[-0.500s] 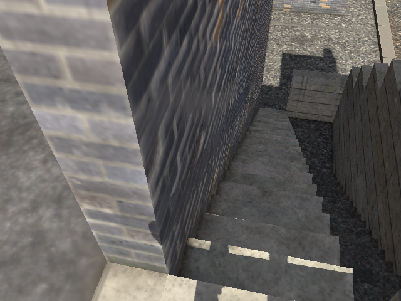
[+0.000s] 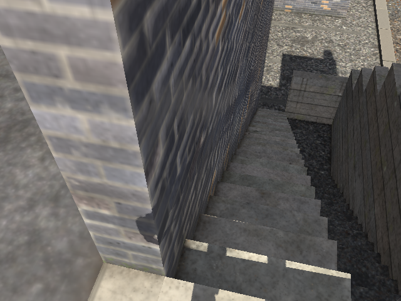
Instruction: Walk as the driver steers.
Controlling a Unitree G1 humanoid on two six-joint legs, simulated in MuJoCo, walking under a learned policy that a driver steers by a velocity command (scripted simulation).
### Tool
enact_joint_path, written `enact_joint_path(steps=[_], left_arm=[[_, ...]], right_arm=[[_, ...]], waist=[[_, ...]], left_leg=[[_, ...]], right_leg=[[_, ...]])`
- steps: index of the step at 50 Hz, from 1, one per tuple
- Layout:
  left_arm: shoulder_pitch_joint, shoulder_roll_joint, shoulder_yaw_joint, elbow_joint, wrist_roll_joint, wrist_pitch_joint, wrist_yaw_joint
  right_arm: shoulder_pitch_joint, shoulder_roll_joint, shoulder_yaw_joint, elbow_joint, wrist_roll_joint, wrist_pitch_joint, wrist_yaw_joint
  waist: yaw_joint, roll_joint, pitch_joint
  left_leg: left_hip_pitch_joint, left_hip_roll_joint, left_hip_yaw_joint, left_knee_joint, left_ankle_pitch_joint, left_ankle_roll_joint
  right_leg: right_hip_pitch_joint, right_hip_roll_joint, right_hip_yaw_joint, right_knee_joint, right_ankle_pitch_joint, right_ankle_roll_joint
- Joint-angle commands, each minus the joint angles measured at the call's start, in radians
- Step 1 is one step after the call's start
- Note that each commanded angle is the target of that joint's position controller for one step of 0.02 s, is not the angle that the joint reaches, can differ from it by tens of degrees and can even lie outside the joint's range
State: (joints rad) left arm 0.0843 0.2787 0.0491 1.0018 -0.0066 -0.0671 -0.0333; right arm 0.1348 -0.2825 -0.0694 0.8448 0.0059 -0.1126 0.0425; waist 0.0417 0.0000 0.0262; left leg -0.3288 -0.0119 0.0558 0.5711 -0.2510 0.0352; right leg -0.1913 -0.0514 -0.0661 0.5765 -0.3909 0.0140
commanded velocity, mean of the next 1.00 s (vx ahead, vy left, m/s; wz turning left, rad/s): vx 0.00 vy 0.00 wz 0.00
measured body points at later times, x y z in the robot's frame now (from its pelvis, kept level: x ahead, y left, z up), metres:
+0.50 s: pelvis +0.00 +0.00 +0.00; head +0.02 +0.01 +0.45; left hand +0.12 +0.29 -0.12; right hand +0.15 -0.27 -0.10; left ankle +0.03 +0.10 -0.73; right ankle -0.05 -0.12 -0.73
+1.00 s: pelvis +0.00 +0.01 +0.00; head +0.02 +0.01 +0.45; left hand +0.12 +0.31 -0.12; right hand +0.15 -0.28 -0.10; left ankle +0.03 +0.10 -0.73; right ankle -0.05 -0.12 -0.73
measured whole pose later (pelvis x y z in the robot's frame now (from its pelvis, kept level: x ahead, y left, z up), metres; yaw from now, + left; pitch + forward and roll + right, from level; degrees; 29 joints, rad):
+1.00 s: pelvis +0.00 +0.01 +0.00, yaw +0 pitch +0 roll +0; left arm 0.06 0.34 0.04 1.03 0.00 -0.06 -0.03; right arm 0.14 -0.34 -0.05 0.87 0.00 -0.10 0.04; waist 0.04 -0.01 0.04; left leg -0.30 -0.03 0.06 0.56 -0.26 0.05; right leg -0.16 -0.06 -0.06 0.56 -0.39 0.03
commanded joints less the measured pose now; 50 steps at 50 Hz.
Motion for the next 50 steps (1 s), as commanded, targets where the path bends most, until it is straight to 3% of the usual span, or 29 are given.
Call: enact_joint_path(steps=[1,50], left_arm=[[-0.032,0.139,0.022,-0.044,-0.001,-0.011,0.004],[-0.065,0.208,0.012,-0.019,0.003,-0.002,0.005]], right_arm=[[-0.026,-0.134,-0.028,-0.061,0.001,-0.014,-0.003],[-0.016,-0.209,-0.016,-0.034,0.0,-0.003,-0.002]], waist=[[0.001,-0.005,-0.086],[0.0,-0.008,-0.072]], left_leg=[[0.145,0.071,-0.092,-0.069,0.228,0.073],[0.165,0.073,-0.117,-0.094,0.196,0.082]], right_leg=[[-0.084,-0.036,0.04,-0.103,0.188,-0.047],[-0.058,-0.046,0.039,-0.104,0.201,-0.031]])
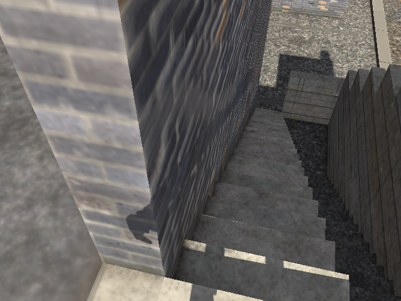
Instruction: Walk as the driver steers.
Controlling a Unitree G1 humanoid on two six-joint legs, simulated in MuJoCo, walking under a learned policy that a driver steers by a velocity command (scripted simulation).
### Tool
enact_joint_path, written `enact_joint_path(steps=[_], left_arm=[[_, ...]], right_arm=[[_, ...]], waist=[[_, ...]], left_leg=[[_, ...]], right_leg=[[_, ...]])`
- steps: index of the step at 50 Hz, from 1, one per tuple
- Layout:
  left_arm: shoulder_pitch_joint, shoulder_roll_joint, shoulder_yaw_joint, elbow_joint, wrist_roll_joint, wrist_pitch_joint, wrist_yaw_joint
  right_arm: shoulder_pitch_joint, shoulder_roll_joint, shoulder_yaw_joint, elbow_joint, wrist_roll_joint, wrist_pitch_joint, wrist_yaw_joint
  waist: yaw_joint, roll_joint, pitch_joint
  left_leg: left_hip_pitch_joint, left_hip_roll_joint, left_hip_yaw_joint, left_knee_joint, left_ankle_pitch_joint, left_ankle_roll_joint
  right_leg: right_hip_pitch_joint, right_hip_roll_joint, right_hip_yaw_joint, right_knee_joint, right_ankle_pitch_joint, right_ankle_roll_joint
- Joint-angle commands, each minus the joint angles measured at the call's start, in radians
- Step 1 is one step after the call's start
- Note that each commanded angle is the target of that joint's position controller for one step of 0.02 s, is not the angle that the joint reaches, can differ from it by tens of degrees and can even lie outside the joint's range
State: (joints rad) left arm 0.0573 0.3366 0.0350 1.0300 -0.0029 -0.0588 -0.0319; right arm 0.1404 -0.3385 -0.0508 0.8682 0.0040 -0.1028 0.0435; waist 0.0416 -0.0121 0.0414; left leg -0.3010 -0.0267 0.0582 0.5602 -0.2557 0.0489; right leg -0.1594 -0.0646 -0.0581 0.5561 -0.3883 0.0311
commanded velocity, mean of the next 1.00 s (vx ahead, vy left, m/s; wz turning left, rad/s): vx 0.36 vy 0.00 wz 0.00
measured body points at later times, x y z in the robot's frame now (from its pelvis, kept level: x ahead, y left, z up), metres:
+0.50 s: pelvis +0.11 +0.00 +0.00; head +0.12 +0.01 +0.45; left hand +0.06 +0.24 -0.15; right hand +0.27 -0.23 -0.12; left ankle +0.22 +0.14 -0.69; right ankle -0.05 -0.13 -0.73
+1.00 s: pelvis +0.28 +0.02 +0.00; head +0.30 +0.02 +0.45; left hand +0.38 +0.25 -0.13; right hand +0.36 -0.22 -0.14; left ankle +0.25 +0.13 -0.73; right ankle +0.35 -0.11 -0.73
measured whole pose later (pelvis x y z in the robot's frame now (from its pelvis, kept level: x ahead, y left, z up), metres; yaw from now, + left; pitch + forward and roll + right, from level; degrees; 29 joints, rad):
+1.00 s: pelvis +0.28 +0.02 +0.00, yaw +1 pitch -1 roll +2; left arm 0.22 0.21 -0.02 0.83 0.02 -0.04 -0.06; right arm 0.25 -0.23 0.00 0.92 0.00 -0.08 0.05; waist 0.00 -0.03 0.06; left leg -0.20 -0.03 0.04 0.56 -0.33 0.02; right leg -0.37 -0.07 0.00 0.60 -0.22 0.03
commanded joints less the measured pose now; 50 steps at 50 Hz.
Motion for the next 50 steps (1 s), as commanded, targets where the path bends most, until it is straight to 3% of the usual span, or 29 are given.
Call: enact_joint_path(steps=[1,4,6,9,11,12,14,15,18,23,27,28,29,30,31,33,34,35,36,37,38,39,41,42,43,46,47,48,50], left_arm=[[-0.038,0.15,0.026,-0.047,-0.001,-0.01,0.003],[0.009,0.183,0.043,-0.032,0.026,-0.006,0.013],[0.02,0.135,0.034,-0.031,0.045,-0.011,0.024],[0.04,0.075,0.015,-0.047,0.049,-0.037,0.026],[0.134,0.091,0.018,-0.025,0.057,-0.052,0.027],[0.202,0.101,0.021,-0.008,0.059,-0.057,0.033],[0.336,0.167,0.036,0.023,0.05,-0.073,0.046],[0.356,0.126,0.022,0.006,0.073,-0.081,0.039],[0.311,0.039,-0.001,-0.014,0.08,-0.083,0.018],[0.243,0.044,-0.002,-0.097,0.054,-0.047,-0.001],[0.278,0.137,0.027,-0.133,0.036,-0.042,-0.018],[0.316,0.127,0.027,-0.12,0.059,-0.042,-0.02],[0.408,0.067,0.015,-0.098,0.086,-0.044,-0.018],[0.601,-0.1,-0.028,-0.117,0.103,-0.058,-0.027],[0.422,-0.045,-0.007,-0.13,0.076,-0.051,-0.045],[0.17,-0.011,0.003,-0.211,0.036,-0.051,-0.005],[0.209,0.03,0.024,-0.194,-0.015,-0.016,0.016],[0.23,-0.063,-0.016,-0.212,0.058,-0.03,0.018],[0.264,-0.123,-0.029,-0.201,0.067,-0.02,0.027],[0.327,-0.152,-0.049,-0.189,0.059,-0.007,0.015],[0.414,-0.137,-0.044,-0.162,0.053,0.007,-0.006],[0.271,0.011,0.011,-0.188,0.024,0.041,0.016],[0.213,-0.037,-0.006,-0.226,0.027,0.059,0.012],[0.358,-0.099,-0.034,-0.203,0.045,0.032,-0.031],[0.317,-0.167,-0.058,-0.201,0.037,0.024,-0.061],[0.311,-0.067,-0.047,-0.22,0.001,-0.003,-0.075],[0.212,-0.009,-0.052,-0.259,-0.027,-0.016,-0.069],[0.197,0.119,0.008,-0.248,0.041,0.004,-0.018],[0.157,0.078,0.005,-0.275,0.025,0.023,0.004]], right_arm=[[-0.022,-0.154,-0.034,-0.058,0.001,-0.013,-0.002],[0.092,-0.205,-0.061,-0.022,-0.024,-0.008,-0.016],[0.155,-0.153,-0.048,-0.003,-0.039,-0.007,-0.04],[0.106,-0.103,-0.021,-0.018,-0.021,0.002,-0.071],[-0.014,-0.111,-0.01,-0.046,-0.022,0.014,-0.072],[-0.076,-0.12,-0.01,-0.065,-0.039,0.017,-0.065],[-0.16,-0.043,0.01,-0.104,-0.075,-0.003,-0.045],[-0.097,-0.022,0.012,-0.07,-0.076,-0.017,-0.031],[-0.018,-0.048,-0.004,-0.035,-0.064,-0.014,-0.026],[-0.126,0.079,0.057,-0.076,-0.044,0.021,0.012],[-0.121,-0.058,0.018,-0.082,-0.042,-0.013,0.006],[-0.042,-0.073,0.006,-0.064,-0.031,-0.025,-0.008],[0.099,-0.086,-0.002,-0.027,-0.042,-0.026,-0.019],[0.37,-0.111,-0.003,0.024,-0.033,-0.012,-0.016],[0.635,-0.086,0.0,0.115,-0.065,-0.009,-0.01],[0.362,-0.069,-0.003,0.056,-0.023,-0.034,-0.024],[0.224,-0.144,-0.032,0.048,0.007,0.018,-0.038],[0.257,-0.001,0.014,0.025,-0.013,-0.004,-0.027],[0.209,0.034,0.024,0.02,-0.026,-0.013,-0.024],[0.09,0.079,0.037,-0.017,-0.008,-0.028,-0.012],[0.021,0.047,0.031,-0.037,-0.002,-0.04,0.001],[0.096,-0.102,-0.021,0.041,-0.012,-0.007,-0.018],[0.179,-0.05,-0.002,0.065,-0.002,0.014,-0.028],[0.098,-0.009,0.019,-0.012,-0.045,-0.044,0.025],[-0.045,0.006,0.027,-0.035,-0.047,-0.052,0.057],[0.01,0.02,0.048,-0.032,0.002,-0.034,0.106],[0.157,0.015,0.04,-0.016,0.017,-0.02,0.101],[0.284,-0.01,0.021,0.041,0.014,0.013,-0.005],[0.302,-0.017,0.028,0.055,-0.017,0.048,-0.06]], waist=[[0.0,0.004,-0.087],[-0.034,0.023,-0.035],[-0.051,0.064,0.023],[-0.03,0.098,-0.015],[0.039,0.053,-0.004],[0.078,0.024,0.006],[0.137,-0.185,0.063],[0.129,-0.146,0.078],[0.061,-0.058,0.06],[0.025,-0.099,0.104],[-0.021,-0.081,0.083],[-0.052,-0.07,0.022],[-0.086,0.021,-0.112],[-0.094,0.271,-0.422],[-0.24,0.208,-0.334],[-0.163,0.157,0.011],[-0.094,0.12,0.018],[-0.076,0.051,-0.062],[-0.012,0.045,-0.028],[0.043,0.032,-0.035],[0.091,0.021,-0.027],[0.024,0.1,0.035],[-0.002,0.104,-0.012],[0.08,0.006,-0.07],[0.102,0.043,-0.054],[0.087,0.017,-0.056],[-0.032,-0.024,-0.074],[-0.087,0.029,-0.164],[-0.072,-0.072,-0.109]], left_leg=[[0.138,0.088,-0.12,-0.083,0.201,0.068],[0.151,0.12,-0.191,-0.156,-0.214,0.131],[0.145,0.197,-0.339,-0.263,-0.428,0.193],[0.153,0.285,-0.467,-0.335,-0.333,0.248],[0.0,0.246,-0.373,-0.32,-0.292,0.213],[-0.078,0.188,-0.276,-0.237,-0.229,0.173],[-0.479,0.009,-0.083,0.167,-0.186,0.025],[-0.6,0.01,-0.207,0.357,-0.276,0.04],[-0.672,0.04,-0.203,0.58,-0.15,0.048],[-0.1,0.077,0.01,0.259,0.124,-0.003],[0.035,-0.014,0.063,0.04,0.146,0.041],[0.147,-0.017,0.041,0.03,0.23,0.063],[0.332,0.048,-0.048,0.069,0.363,0.125],[0.812,0.279,-0.477,0.02,0.381,0.368],[0.818,0.398,-0.781,-0.206,0.199,0.387],[0.344,0.357,-0.589,-0.26,0.114,0.255],[0.277,0.328,-0.417,-0.222,0.416,0.162],[0.108,0.358,-0.424,-0.267,0.456,0.259],[0.023,0.358,-0.398,-0.315,0.427,0.263],[-0.044,0.313,-0.324,-0.329,0.409,0.215],[-0.12,0.233,-0.218,-0.33,0.374,0.179],[-0.062,0.184,-0.138,-0.312,0.543,0.122],[-0.02,0.165,-0.112,-0.305,0.631,0.099],[-0.109,0.223,-0.134,-0.271,0.579,0.141],[-0.212,0.194,-0.107,-0.232,0.565,0.128],[-0.178,0.146,-0.111,-0.104,0.381,0.044],[-0.068,0.112,-0.117,-0.106,0.265,0.002],[0.069,0.029,-0.061,-0.109,0.137,-0.023],[0.046,0.013,-0.013,-0.013,0.019,-0.029]], right_leg=[[-0.089,-0.033,0.031,-0.083,0.198,-0.048],[-0.17,-0.035,0.059,-0.089,-0.14,-0.092],[-0.223,-0.039,0.081,-0.042,-0.197,-0.127],[-0.141,0.008,0.057,0.037,-0.047,-0.132],[0.074,0.017,0.036,-0.091,-0.011,-0.154],[0.161,-0.022,0.095,-0.144,-0.019,-0.185],[0.434,-0.292,0.53,-0.344,0.152,-0.376],[0.494,-0.343,0.569,-0.381,0.29,-0.395],[0.522,-0.279,0.366,-0.365,0.421,-0.318],[-0.085,-0.111,0.058,-0.444,0.322,-0.198],[-0.001,-0.162,0.1,-0.283,0.573,-0.21],[0.021,-0.138,0.077,-0.158,0.709,-0.18],[-0.002,-0.076,0.019,0.064,0.626,-0.122],[-0.288,0.088,0.025,0.345,0.112,-0.045],[-0.478,0.156,0.111,0.656,-0.295,-0.047],[-0.574,0.009,0.194,0.746,-0.142,-0.075],[-0.495,-0.026,0.098,0.683,-0.027,-0.055],[-0.34,-0.059,0.182,0.697,-0.117,-0.046],[-0.287,-0.085,0.199,0.648,-0.131,-0.027],[-0.216,-0.097,0.201,0.56,-0.126,-0.003],[-0.119,-0.068,0.135,0.439,-0.073,0.015],[-0.239,0.006,-0.019,0.422,0.074,0.008],[-0.228,0.005,-0.019,0.319,0.21,0.006],[-0.041,-0.059,0.139,0.174,0.291,0.019],[0.064,-0.037,0.103,0.192,0.404,0.045],[0.113,-0.02,0.063,0.02,0.601,0.024],[0.058,-0.051,0.117,-0.036,0.691,-0.029],[0.048,-0.081,0.091,0.001,0.657,-0.073],[-0.007,-0.082,0.135,-0.031,0.578,-0.11]])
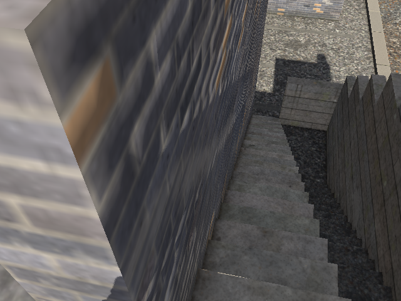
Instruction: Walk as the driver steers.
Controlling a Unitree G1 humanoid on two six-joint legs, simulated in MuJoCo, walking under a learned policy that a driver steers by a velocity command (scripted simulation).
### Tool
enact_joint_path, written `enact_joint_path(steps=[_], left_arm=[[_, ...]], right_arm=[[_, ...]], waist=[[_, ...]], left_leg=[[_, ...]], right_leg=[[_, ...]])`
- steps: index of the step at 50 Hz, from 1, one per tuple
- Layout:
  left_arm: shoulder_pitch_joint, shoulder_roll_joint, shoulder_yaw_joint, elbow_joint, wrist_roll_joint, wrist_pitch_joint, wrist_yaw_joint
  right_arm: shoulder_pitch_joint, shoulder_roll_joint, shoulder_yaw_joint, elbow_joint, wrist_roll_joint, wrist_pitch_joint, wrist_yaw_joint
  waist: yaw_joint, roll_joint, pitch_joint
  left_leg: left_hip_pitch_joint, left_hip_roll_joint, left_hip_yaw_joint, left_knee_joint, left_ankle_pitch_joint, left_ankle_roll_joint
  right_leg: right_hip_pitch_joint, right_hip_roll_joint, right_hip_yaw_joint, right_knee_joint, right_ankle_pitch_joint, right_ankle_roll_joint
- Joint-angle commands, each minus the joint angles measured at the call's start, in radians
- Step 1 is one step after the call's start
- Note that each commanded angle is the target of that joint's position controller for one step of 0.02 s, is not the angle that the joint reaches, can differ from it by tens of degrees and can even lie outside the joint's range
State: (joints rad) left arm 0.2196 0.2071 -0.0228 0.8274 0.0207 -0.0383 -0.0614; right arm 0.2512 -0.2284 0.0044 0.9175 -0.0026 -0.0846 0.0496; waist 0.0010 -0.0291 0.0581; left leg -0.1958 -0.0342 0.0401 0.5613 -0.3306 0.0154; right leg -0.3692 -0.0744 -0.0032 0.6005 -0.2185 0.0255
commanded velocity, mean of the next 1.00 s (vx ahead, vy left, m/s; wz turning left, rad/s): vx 0.50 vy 0.00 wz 0.00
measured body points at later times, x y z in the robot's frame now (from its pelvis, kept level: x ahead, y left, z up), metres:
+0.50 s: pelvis +0.03 +0.02 +0.01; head +0.04 +0.02 +0.46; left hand +0.18 +0.24 -0.10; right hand +0.11 -0.24 -0.12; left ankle -0.03 +0.11 -0.73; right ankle +0.07 -0.14 -0.73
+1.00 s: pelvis +0.00 +0.02 +0.02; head +0.00 +0.01 +0.47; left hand +0.11 +0.26 -0.10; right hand +0.13 -0.23 -0.11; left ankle -0.03 +0.11 -0.73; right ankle +0.07 -0.14 -0.73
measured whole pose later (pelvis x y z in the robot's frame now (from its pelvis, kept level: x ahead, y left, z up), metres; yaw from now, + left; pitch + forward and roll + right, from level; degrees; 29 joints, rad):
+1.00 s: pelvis +0.00 +0.02 +0.02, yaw +1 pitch -2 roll +1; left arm 0.11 0.22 -0.04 0.99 0.03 -0.04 -0.04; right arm 0.15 -0.26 0.03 0.94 0.00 -0.04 -0.01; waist 0.03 0.00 0.01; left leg -0.05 -0.06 0.03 0.26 -0.19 0.04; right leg -0.22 -0.10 -0.02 0.32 -0.07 0.06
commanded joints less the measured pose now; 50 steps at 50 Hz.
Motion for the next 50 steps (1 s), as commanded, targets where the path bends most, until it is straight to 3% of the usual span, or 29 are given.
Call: enact_joint_path(steps=[1,2,3,4,5,6,7,8,10,11,12,13,15,18,19,20,22,24,26,30,31,33,34,41,47,48,50], left_arm=[[-0.128,0.033,-0.026,-0.1,-0.061,-0.036,-0.037],[-0.134,0.034,-0.022,-0.091,-0.076,-0.033,-0.053],[-0.084,0.071,-0.012,-0.071,-0.07,-0.029,-0.053],[-0.038,0.11,0.001,-0.051,-0.054,-0.022,-0.048],[-0.029,0.108,-0.001,-0.053,-0.036,-0.02,-0.037],[-0.033,0.252,0.053,-0.047,0.023,-0.009,0.014],[-0.05,0.031,-0.02,-0.086,-0.012,-0.016,-0.013],[-0.059,0.039,-0.019,-0.076,-0.031,-0.013,-0.021],[-0.02,0.069,-0.013,-0.063,-0.038,-0.005,-0.03],[-0.01,0.08,-0.008,-0.061,-0.033,-0.003,-0.03],[-0.015,0.082,-0.004,-0.066,-0.015,0.004,-0.027],[-0.022,0.076,-0.004,-0.072,-0.013,0.007,-0.026],[-0.039,0.064,-0.004,-0.079,-0.022,0.009,-0.021],[-0.044,0.052,-0.006,-0.081,-0.023,0.009,-0.018],[-0.165,0.139,0.018,-0.097,0.039,-0.004,0.013],[-0.157,0.11,0.019,-0.104,0.035,-0.009,0.03],[-0.135,0.076,0.012,-0.083,0.005,-0.015,0.048],[-0.134,0.071,0.009,-0.063,-0.005,-0.011,0.052],[-0.121,0.072,0.006,-0.036,0.001,-0.002,0.051],[-0.149,0.081,0.003,-0.008,0.009,0.004,0.042],[-0.142,0.102,0.006,0.005,0.002,0.002,0.043],[-0.161,0.106,0.006,0.017,0.003,0.001,0.038],[-0.191,0.102,0.001,0.015,0.003,0.001,0.036],[-0.191,0.108,-0.002,0.057,0.009,-0.011,0.024],[-0.192,0.117,-0.003,0.081,0.009,-0.018,0.023],[-0.163,0.129,0.002,0.114,0.006,-0.019,0.025],[-0.173,0.132,0.005,0.123,0.008,-0.019,0.025]], right_arm=[[0.105,-0.038,0.006,-0.083,0.012,0.013,0.023],[0.087,-0.059,-0.001,-0.076,0.011,0.015,0.052],[0.103,-0.068,-0.004,-0.07,0.01,0.009,0.062],[0.123,-0.087,-0.011,-0.062,0.012,0.0,0.064],[0.114,-0.094,-0.013,-0.071,0.014,-0.007,0.061],[0.075,-0.137,-0.03,-0.046,-0.016,0.011,-0.018],[0.017,-0.101,-0.012,-0.116,0.02,-0.004,0.028],[0.015,-0.098,-0.013,-0.104,0.024,-0.001,0.042],[0.053,-0.107,-0.019,-0.097,0.02,0.003,0.054],[0.079,-0.114,-0.021,-0.09,0.02,0.002,0.056],[0.081,-0.118,-0.024,-0.091,0.015,-0.003,0.055],[0.082,-0.113,-0.024,-0.092,0.015,-0.004,0.054],[0.081,-0.102,-0.023,-0.098,0.02,-0.002,0.05],[0.091,-0.105,-0.025,-0.099,0.021,0.001,0.05],[0.018,-0.125,-0.033,-0.109,-0.007,0.021,-0.032],[0.021,-0.143,-0.033,-0.108,-0.006,0.025,-0.068],[0.01,-0.142,-0.03,-0.103,0.005,0.031,-0.091],[0.006,-0.118,-0.023,-0.094,0.011,0.036,-0.091],[0.0,-0.112,-0.017,-0.086,0.008,0.044,-0.091],[-0.013,-0.122,-0.013,-0.073,0.002,0.049,-0.088],[-0.027,-0.134,-0.017,-0.072,0.002,0.05,-0.084],[-0.046,-0.134,-0.015,-0.073,-0.005,0.051,-0.08],[-0.091,-0.125,-0.009,-0.081,-0.004,0.047,-0.073],[-0.108,-0.142,-0.006,-0.052,-0.002,0.039,-0.062],[-0.132,-0.145,0.001,-0.034,-0.001,0.038,-0.06],[-0.118,-0.129,0.002,-0.023,0.011,0.038,-0.065],[-0.115,-0.132,0.004,-0.011,0.008,0.037,-0.069]], waist=[[-0.085,-0.1,-0.004],[-0.067,-0.056,-0.005],[-0.051,-0.049,-0.026],[-0.039,-0.048,-0.053],[-0.032,-0.031,-0.083],[-0.007,-0.043,-0.143],[-0.006,0.072,-0.153],[-0.001,0.027,-0.127],[0.005,0.014,-0.129],[0.003,0.018,-0.118],[0.011,0.033,-0.116],[0.012,0.038,-0.117],[0.014,0.032,-0.107],[0.018,0.038,-0.085],[-0.01,-0.026,-0.125],[0.004,-0.007,-0.149],[0.013,0.014,-0.166],[0.014,0.022,-0.148],[0.02,0.049,-0.113],[0.018,0.032,-0.062],[0.025,0.032,-0.061],[0.024,0.034,-0.04],[0.026,0.029,-0.038],[0.027,0.012,-0.051],[0.029,0.003,-0.07],[0.017,0.002,-0.091],[0.016,0.002,-0.068]], left_leg=[[-0.111,0.083,-0.039,-0.052,0.003,-0.015],[-0.088,0.09,-0.052,-0.089,-0.017,-0.008],[-0.086,0.085,-0.058,-0.107,-0.018,-0.001],[-0.075,0.086,-0.053,-0.107,0.024,0.009],[-0.079,0.091,-0.053,-0.107,0.069,0.013],[-0.011,0.062,-0.027,-0.092,0.189,0.003],[-0.051,0.102,-0.062,-0.122,0.251,0.004],[-0.056,0.106,-0.074,-0.119,0.3,0.01],[-0.04,0.117,-0.084,-0.117,0.341,0.012],[-0.04,0.114,-0.081,-0.111,0.35,0.014],[-0.053,0.11,-0.079,-0.112,0.352,0.005],[-0.061,0.111,-0.08,-0.116,0.345,0.001],[-0.069,0.113,-0.083,-0.125,0.296,-0.008],[-0.08,0.113,-0.092,-0.139,0.276,-0.01],[-0.012,0.084,-0.071,-0.211,0.351,-0.021],[0.003,0.086,-0.066,-0.222,0.41,-0.019],[0.053,0.085,-0.059,-0.237,0.517,-0.022],[0.065,0.085,-0.058,-0.263,0.514,-0.022],[0.06,0.084,-0.066,-0.278,0.509,-0.017],[0.03,0.086,-0.082,-0.329,0.346,-0.009],[0.021,0.081,-0.086,-0.337,0.291,-0.005],[0.007,0.079,-0.094,-0.365,0.189,-0.003],[0.0,0.081,-0.095,-0.375,0.163,0.001],[0.032,0.085,-0.1,-0.382,0.15,0.004],[0.049,0.086,-0.1,-0.383,0.156,0.003],[0.066,0.075,-0.102,-0.385,0.122,0.002],[0.052,0.076,-0.106,-0.39,0.121,0.0]], right_leg=[[0.08,-0.082,0.183,-0.231,0.135,-0.076],[0.061,-0.087,0.186,-0.257,0.015,-0.068],[0.098,-0.078,0.179,-0.268,0.001,-0.067],[0.153,-0.068,0.17,-0.262,0.056,-0.073],[0.212,-0.056,0.156,-0.249,0.117,-0.072],[0.265,-0.052,0.07,-0.144,0.388,-0.09],[0.28,-0.04,0.112,-0.201,0.332,-0.059],[0.283,-0.03,0.092,-0.183,0.334,-0.05],[0.286,-0.023,0.08,-0.185,0.349,-0.043],[0.281,-0.021,0.074,-0.181,0.354,-0.042],[0.291,-0.016,0.069,-0.181,0.357,-0.043],[0.3,-0.014,0.064,-0.18,0.343,-0.041],[0.295,-0.013,0.067,-0.19,0.295,-0.034],[0.289,-0.009,0.059,-0.194,0.25,-0.023],[0.289,-0.04,0.016,-0.16,0.522,-0.048],[0.321,-0.04,0.007,-0.134,0.578,-0.04],[0.326,-0.039,0.002,-0.132,0.556,-0.027],[0.318,-0.04,-0.003,-0.15,0.49,-0.014],[0.29,-0.035,-0.013,-0.156,0.408,0.002],[0.254,-0.04,-0.01,-0.196,0.288,0.016],[0.258,-0.04,-0.008,-0.204,0.231,0.023],[0.237,-0.043,-0.003,-0.226,0.182,0.026],[0.234,-0.046,0.003,-0.237,0.168,0.019],[0.218,-0.048,0.006,-0.277,0.154,0.02],[0.221,-0.055,0.015,-0.306,0.153,0.021],[0.231,-0.054,0.028,-0.327,0.129,0.025],[0.23,-0.056,0.03,-0.336,0.121,0.025]])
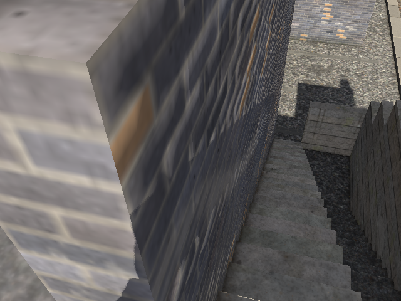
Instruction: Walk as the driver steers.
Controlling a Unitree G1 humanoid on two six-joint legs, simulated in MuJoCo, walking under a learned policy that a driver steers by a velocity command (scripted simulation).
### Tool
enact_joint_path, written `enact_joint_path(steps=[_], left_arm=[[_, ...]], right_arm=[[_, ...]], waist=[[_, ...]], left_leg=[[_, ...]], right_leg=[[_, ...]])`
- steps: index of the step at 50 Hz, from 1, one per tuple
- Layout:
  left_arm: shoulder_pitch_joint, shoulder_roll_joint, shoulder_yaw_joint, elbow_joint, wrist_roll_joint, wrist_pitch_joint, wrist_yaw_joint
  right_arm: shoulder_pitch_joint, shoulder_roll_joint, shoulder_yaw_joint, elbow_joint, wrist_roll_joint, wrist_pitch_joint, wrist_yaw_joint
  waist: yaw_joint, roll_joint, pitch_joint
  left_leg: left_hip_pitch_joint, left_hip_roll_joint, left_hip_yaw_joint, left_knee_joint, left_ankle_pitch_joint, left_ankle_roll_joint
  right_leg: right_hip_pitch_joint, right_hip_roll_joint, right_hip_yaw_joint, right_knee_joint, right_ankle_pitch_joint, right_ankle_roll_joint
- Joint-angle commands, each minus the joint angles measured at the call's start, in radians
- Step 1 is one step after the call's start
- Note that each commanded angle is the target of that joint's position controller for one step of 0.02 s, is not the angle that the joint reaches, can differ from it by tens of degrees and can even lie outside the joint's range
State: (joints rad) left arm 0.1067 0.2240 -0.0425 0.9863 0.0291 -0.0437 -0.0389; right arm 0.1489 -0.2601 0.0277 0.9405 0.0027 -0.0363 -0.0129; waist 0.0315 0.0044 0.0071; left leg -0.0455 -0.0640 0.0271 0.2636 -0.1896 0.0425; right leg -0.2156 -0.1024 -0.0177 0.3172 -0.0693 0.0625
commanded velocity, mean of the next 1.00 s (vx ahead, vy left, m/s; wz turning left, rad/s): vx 0.50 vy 0.00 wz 0.00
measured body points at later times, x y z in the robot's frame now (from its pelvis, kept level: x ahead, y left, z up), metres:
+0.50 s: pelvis +0.01 -0.01 +0.00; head +0.01 -0.02 +0.45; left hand +0.13 +0.24 -0.12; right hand +0.13 -0.26 -0.13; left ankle -0.03 +0.09 -0.75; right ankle +0.06 -0.16 -0.75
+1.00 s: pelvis +0.02 -0.01 +0.00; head +0.02 -0.01 +0.45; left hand +0.13 +0.25 -0.12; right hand +0.14 -0.26 -0.13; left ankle -0.03 +0.09 -0.75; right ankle +0.06 -0.16 -0.75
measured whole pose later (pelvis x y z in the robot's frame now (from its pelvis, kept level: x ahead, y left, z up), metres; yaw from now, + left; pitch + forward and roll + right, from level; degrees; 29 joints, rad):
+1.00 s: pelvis +0.02 -0.01 +0.00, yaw +1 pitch -1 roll +1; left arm 0.08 0.24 -0.04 1.03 0.03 -0.04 -0.03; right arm 0.11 -0.28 0.04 1.04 0.00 -0.04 -0.02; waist 0.03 0.00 0.00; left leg -0.01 -0.04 0.00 0.20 -0.18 0.03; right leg -0.17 -0.09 -0.04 0.27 -0.07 0.05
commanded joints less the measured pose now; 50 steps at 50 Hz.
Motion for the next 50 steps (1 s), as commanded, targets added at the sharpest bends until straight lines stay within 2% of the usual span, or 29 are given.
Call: enact_joint_path(steps=[1,7,8,12,20,21,22,26,50], left_arm=[[-0.063,0.114,0.025,-0.03,0.0,-0.013,0.002],[-0.066,0.115,0.028,0.005,-0.001,-0.015,0.001],[-0.09,0.107,0.025,-0.018,0.001,-0.014,-0.001],[-0.078,0.11,0.022,-0.009,-0.001,-0.016,-0.001],[-0.089,0.114,0.023,-0.007,-0.001,-0.016,0.0],[-0.092,0.119,0.024,-0.007,-0.006,-0.017,0.004],[-0.085,0.123,0.023,-0.004,-0.004,-0.016,0.008],[-0.086,0.123,0.024,-0.006,-0.004,-0.014,0.009],[-0.077,0.136,0.025,-0.004,-0.004,-0.01,0.009]], right_arm=[[-0.015,-0.103,-0.019,-0.029,0.001,-0.012,-0.008],[-0.022,-0.104,-0.018,-0.007,0.0,-0.019,-0.01],[-0.041,-0.119,-0.018,-0.012,-0.011,-0.019,-0.006],[-0.044,-0.115,-0.016,-0.004,-0.005,-0.019,-0.002],[-0.05,-0.121,-0.012,0.012,-0.005,-0.017,-0.003],[-0.055,-0.119,-0.013,0.012,-0.003,-0.016,-0.005],[-0.048,-0.122,-0.014,0.018,0.004,-0.014,-0.006],[-0.058,-0.12,-0.012,0.028,0.001,-0.013,-0.007],[-0.078,-0.135,-0.01,0.058,0.0,-0.013,-0.009]], waist=[[-0.014,-0.03,-0.014],[-0.009,-0.025,-0.015],[0.004,-0.025,0.003],[0.006,-0.026,-0.034],[0.001,-0.025,-0.041],[-0.002,-0.036,-0.046],[-0.004,-0.04,-0.043],[-0.004,-0.023,-0.043],[-0.002,-0.02,-0.051]], left_leg=[[-0.101,0.106,-0.095,-0.093,-0.02,-0.026],[-0.11,0.11,-0.098,-0.102,-0.009,-0.026],[-0.124,0.121,-0.097,-0.101,0.031,-0.025],[-0.099,0.122,-0.092,-0.099,0.049,-0.026],[-0.083,0.127,-0.092,-0.097,0.069,-0.028],[-0.081,0.128,-0.093,-0.102,0.068,-0.028],[-0.083,0.129,-0.089,-0.097,0.082,-0.025],[-0.082,0.129,-0.089,-0.1,0.088,-0.025],[-0.052,0.139,-0.088,-0.113,0.131,-0.025]], right_leg=[[0.077,-0.028,0.045,-0.055,-0.028,-0.012],[0.095,-0.031,0.045,-0.063,-0.015,-0.019],[0.09,-0.033,0.033,-0.045,0.015,-0.024],[0.106,-0.037,0.034,-0.042,0.04,-0.029],[0.114,-0.042,0.035,-0.048,0.064,-0.032],[0.121,-0.045,0.042,-0.052,0.067,-0.034],[0.124,-0.043,0.041,-0.051,0.078,-0.035],[0.13,-0.045,0.041,-0.053,0.084,-0.036],[0.145,-0.049,0.04,-0.057,0.124,-0.039]])
Keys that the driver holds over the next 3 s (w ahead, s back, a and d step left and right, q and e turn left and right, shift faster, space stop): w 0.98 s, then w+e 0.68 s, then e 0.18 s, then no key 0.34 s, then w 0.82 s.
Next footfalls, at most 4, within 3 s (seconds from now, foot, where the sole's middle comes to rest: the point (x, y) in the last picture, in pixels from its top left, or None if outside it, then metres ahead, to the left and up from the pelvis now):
1.60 right None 0.12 -0.19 -0.78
2.30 left None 0.36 -0.06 -0.98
2.58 right None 0.15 -0.25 -0.78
2.98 left None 0.33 -0.14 -0.98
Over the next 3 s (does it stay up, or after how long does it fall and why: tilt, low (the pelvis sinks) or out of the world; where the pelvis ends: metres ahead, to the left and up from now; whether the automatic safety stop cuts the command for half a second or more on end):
stays up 0.30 -0.19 -0.18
